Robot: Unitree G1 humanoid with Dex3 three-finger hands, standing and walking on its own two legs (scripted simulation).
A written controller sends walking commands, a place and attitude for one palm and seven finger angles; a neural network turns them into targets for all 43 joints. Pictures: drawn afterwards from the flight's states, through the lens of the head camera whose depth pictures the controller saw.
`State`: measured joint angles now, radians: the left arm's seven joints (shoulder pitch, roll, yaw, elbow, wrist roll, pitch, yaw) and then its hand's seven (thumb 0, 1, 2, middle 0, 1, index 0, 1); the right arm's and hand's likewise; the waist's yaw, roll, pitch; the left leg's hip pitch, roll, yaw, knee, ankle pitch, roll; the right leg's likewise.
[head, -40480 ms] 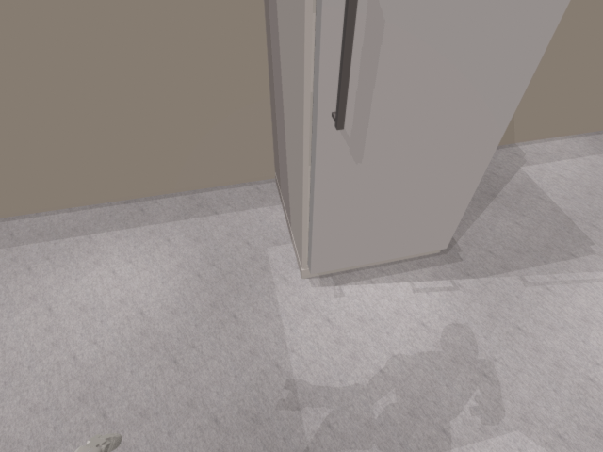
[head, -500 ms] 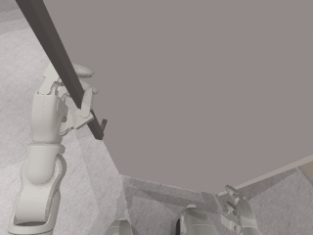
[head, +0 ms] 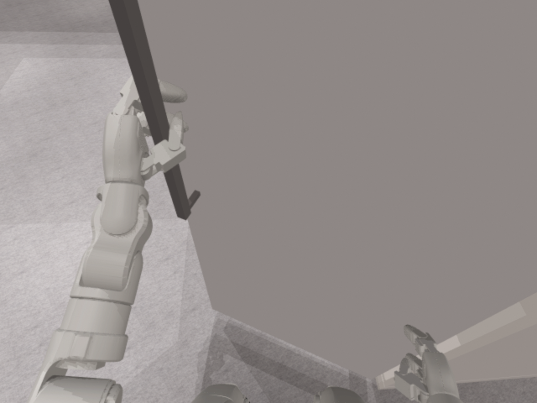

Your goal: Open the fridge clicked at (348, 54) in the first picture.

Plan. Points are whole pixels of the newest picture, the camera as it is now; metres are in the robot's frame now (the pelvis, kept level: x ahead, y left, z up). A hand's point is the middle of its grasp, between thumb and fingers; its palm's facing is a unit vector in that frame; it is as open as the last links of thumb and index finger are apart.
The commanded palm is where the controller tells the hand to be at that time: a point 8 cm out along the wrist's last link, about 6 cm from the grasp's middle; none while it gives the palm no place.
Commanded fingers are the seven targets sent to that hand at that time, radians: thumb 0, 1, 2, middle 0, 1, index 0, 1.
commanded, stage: stop walking and hold the door back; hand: left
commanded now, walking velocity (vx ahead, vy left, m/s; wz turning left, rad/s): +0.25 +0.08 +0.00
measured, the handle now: (169, 125) +0.41 +0.19 +0.18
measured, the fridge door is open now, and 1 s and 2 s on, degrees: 63 57 57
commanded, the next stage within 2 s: loosen the grip on the handle in 0.76 s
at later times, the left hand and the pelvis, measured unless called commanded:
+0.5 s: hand (195, 122) +0.42 +0.16 +0.18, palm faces +0.15 -0.98 -0.15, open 5.1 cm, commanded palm +0.39 +0.20 +0.16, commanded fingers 0.00 0.90 0.90 -0.45 -1.40 -0.45 -1.40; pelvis -0.04 +0.00 +0.00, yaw +0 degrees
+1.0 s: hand (185, 111) +0.42 +0.17 +0.19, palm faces +0.12 -0.99 -0.09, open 6.2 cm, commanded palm +0.38 +0.21 +0.18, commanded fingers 0.00 -0.07 0.43 -0.45 -1.40 -0.45 -1.40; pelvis -0.04 +0.01 +0.00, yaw -3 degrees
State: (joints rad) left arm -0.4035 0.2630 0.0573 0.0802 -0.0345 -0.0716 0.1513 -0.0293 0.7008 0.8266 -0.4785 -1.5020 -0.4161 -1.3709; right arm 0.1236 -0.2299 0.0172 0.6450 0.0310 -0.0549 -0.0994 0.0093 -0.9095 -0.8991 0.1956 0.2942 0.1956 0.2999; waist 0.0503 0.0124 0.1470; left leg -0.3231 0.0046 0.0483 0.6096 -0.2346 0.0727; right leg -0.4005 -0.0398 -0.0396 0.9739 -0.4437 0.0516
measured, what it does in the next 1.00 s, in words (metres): steps on the spot: right foot, then left foot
